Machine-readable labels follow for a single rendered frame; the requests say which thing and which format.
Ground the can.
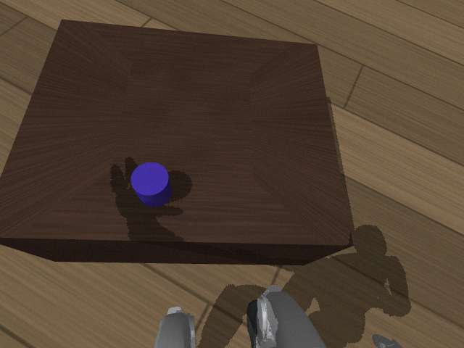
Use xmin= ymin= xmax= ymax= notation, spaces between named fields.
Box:
xmin=130 ymin=162 xmax=172 ymax=207

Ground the right robot hand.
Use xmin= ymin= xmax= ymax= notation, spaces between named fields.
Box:
xmin=372 ymin=334 xmax=403 ymax=348

